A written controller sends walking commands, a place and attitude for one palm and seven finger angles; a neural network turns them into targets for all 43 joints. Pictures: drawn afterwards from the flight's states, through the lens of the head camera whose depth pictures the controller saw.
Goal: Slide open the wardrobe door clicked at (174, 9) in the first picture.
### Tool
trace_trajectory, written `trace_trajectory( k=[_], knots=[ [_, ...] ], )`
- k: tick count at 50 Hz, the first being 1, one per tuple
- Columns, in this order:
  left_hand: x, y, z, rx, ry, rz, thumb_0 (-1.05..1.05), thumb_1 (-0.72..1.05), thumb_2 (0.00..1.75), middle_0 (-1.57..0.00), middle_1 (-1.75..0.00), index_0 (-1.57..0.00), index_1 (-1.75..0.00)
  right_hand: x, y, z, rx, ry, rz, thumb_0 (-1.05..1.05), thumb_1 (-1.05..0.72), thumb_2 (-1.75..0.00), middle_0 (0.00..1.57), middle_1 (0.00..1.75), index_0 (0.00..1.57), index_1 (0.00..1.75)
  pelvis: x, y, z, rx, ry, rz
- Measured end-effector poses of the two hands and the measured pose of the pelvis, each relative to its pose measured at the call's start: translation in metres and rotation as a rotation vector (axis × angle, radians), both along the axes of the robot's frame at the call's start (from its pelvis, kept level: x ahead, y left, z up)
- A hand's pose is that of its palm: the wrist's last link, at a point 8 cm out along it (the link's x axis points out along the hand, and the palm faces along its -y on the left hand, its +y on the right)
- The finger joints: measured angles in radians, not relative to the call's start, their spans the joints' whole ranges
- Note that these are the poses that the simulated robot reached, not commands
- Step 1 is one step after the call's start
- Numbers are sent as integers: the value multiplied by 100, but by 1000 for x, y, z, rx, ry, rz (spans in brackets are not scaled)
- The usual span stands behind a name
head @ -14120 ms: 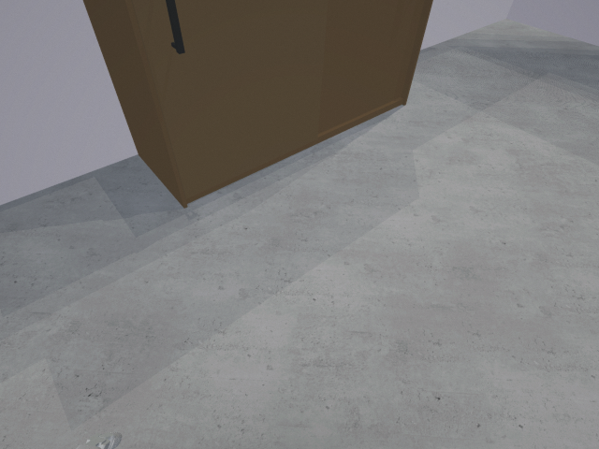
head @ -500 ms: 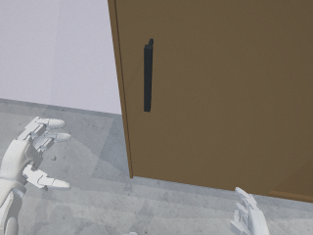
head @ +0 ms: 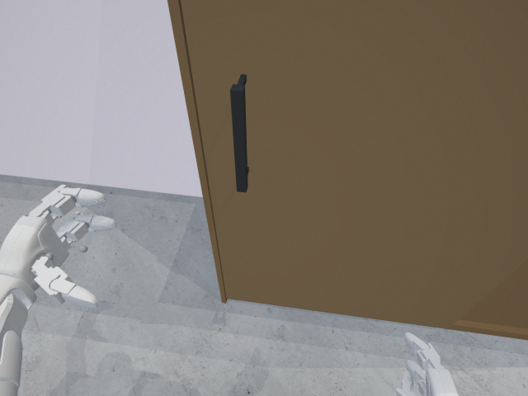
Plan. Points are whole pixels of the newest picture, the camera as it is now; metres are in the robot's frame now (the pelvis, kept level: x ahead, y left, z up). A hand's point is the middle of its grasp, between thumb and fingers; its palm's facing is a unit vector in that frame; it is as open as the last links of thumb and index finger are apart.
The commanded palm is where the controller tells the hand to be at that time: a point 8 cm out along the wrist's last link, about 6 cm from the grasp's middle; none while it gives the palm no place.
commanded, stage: raise the hand with hooked fingers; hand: left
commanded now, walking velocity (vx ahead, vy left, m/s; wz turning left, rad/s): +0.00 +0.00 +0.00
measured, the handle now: (242, 138) +0.56 +0.09 +0.09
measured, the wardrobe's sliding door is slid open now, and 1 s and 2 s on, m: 0.00 0.00 0.00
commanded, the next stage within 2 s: move the hooked fingers beside the handle in 0.34 s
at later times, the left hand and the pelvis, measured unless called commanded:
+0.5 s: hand (101, 242) +0.28 +0.25 +0.11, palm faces -0.03 -1.00 -0.02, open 14.0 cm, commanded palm +0.26 +0.30 +0.12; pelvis +0.01 -0.02 +0.00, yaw +0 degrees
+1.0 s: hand (150, 206) +0.35 +0.20 +0.11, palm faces -0.07 -1.00 -0.01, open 14.0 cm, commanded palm +0.33 +0.26 +0.11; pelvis +0.01 -0.01 +0.00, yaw -1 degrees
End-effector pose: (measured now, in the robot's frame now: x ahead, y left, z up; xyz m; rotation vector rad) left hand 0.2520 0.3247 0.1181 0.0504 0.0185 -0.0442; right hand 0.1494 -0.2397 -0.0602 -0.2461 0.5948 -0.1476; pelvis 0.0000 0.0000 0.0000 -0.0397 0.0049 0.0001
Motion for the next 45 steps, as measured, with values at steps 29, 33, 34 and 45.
trace_trajectory(
  k=[29,33,34,45],
  knots=[
    [19,-24,-3,-41,-37,10,-1,-50,30,-30,-120,-30,-120,18,-17,-4,8,-5,-11,2,-90,-90,21,30,20,30,11,-15,-2,11,15,-3],
    [30,-34,-4,-48,-45,-11,-1,-50,30,-30,-120,-30,-120,17,-15,-6,4,7,-14,2,-90,-90,21,30,20,30,11,-13,-2,11,19,-3],
    [34,-36,-4,-48,-44,-16,-1,-50,30,-30,-120,-30,-120,16,-14,-6,5,9,-16,2,-90,-90,21,30,20,30,11,-13,-2,12,20,-3],
    [70,-57,-4,-45,-34,-25,-1,-50,30,-30,-120,-30,-120,5,-9,-12,19,64,-37,2,-90,-90,21,30,20,30,12,-9,-1,16,32,-10]
  ],
)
